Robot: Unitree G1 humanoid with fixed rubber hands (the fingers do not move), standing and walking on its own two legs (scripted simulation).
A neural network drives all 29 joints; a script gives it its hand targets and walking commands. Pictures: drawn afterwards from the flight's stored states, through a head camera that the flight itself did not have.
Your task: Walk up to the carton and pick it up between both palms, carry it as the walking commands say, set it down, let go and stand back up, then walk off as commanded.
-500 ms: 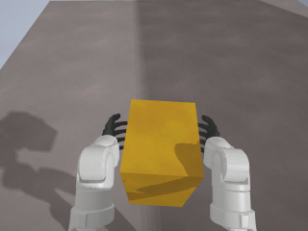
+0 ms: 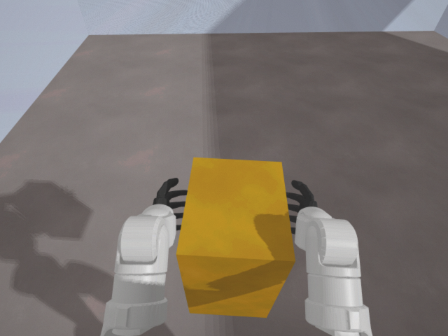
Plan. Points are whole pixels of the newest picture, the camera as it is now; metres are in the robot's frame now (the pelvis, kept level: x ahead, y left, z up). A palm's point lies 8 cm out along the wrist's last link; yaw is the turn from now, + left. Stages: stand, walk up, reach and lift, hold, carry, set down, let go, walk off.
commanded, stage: carry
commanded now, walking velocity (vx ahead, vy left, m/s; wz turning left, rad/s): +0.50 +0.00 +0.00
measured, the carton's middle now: (232, 242) +0.29 +0.00 +0.02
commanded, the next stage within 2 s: none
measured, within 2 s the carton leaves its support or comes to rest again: neither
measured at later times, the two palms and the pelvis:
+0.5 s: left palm (178, 170) +0.41 +0.10 +0.09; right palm (299, 171) +0.41 -0.14 +0.09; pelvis +0.12 -0.02 +0.01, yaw +2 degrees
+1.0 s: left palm (191, 98) +0.66 +0.10 +0.11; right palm (284, 101) +0.65 -0.15 +0.11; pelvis +0.36 -0.01 +0.02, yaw -2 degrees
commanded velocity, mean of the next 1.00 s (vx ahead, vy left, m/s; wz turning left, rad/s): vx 0.50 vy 0.00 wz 0.00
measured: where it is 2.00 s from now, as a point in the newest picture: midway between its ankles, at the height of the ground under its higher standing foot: (231, 215)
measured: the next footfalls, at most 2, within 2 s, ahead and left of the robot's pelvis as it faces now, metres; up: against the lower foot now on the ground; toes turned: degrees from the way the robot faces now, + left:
right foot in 0.36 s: +0.07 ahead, -0.10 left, +0.00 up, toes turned -7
left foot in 0.72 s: +0.38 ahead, +0.10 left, +0.00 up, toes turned +10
